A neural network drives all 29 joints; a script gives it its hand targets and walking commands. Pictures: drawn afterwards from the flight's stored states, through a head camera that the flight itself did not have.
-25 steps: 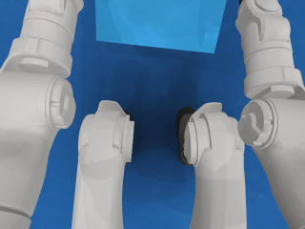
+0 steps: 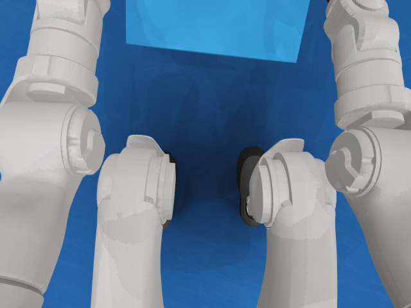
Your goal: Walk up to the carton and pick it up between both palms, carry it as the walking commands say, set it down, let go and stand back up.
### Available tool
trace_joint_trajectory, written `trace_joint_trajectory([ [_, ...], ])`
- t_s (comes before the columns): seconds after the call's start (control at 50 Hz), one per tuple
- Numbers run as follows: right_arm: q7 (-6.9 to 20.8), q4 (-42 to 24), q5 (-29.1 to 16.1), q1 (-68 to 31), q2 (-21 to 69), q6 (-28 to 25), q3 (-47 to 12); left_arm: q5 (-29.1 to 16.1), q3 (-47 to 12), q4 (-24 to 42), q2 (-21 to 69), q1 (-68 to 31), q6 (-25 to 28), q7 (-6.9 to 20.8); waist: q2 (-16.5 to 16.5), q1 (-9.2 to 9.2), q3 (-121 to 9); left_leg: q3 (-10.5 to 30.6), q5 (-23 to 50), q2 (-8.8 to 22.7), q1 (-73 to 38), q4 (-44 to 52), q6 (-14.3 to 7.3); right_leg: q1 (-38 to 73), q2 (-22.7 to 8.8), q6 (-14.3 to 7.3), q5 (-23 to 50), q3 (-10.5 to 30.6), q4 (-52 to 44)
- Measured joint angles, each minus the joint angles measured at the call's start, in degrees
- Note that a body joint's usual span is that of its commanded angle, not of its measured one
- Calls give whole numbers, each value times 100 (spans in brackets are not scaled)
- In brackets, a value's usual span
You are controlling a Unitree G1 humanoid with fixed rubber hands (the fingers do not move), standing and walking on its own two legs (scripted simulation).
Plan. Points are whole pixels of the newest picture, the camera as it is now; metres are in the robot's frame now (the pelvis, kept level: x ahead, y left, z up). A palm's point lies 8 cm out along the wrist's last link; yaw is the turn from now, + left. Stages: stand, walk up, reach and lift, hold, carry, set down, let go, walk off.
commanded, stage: set down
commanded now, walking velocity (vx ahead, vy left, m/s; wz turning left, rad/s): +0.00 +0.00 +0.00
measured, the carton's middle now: out of the picture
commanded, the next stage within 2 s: none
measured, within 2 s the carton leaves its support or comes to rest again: neither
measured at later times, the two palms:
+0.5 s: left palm out of the picture +0.55 +0.17 -0.18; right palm out of the picture +0.54 -0.17 -0.18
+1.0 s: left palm out of the picture +0.54 +0.18 -0.19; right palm out of the picture +0.53 -0.17 -0.18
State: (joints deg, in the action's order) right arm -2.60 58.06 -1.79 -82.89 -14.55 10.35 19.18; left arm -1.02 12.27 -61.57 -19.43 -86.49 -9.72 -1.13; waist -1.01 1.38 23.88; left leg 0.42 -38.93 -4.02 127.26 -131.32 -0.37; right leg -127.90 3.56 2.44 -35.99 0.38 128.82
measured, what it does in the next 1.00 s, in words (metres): stands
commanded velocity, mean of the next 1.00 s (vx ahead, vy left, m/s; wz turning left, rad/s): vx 0.00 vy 0.00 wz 0.00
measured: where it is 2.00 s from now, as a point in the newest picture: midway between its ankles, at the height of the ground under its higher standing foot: (206, 200)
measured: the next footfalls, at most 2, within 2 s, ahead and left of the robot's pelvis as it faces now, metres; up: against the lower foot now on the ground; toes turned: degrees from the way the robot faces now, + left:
none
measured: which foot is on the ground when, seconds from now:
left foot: down 0.00-1.00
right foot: down 0.00-1.00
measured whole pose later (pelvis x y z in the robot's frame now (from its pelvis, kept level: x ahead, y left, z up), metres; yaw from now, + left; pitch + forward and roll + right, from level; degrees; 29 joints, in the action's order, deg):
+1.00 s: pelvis -0.01 +0.00 -0.01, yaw +0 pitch +31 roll -2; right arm -6.0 67.1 -6.8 -87.2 -17.1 3.3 14.3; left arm -7.3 5.0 -69.1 -23.7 -89.8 -4.2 -3.0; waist -1.1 1.8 29.7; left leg 0.2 -37.2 -2.7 126.0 -132.2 -0.7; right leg -126.1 2.5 2.0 -34.8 -0.5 129.8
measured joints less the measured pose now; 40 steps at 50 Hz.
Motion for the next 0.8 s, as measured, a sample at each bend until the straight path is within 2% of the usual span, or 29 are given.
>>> trace_joint_trajectory([
  [0.58,169,247,27,-170,-129,-109,31,154,151,57,-12,-12,77,206,-35,-23,233,-28,-26,95,-32,-157,-51,52,-36,-20,-46,-42,158],
  [0.8,93,533,26,-361,-153,-389,15,31,-66,-211,-138,-190,316,167,-32,0,467,-33,45,100,-122,-166,-45,157,-48,-13,3,-44,175],
])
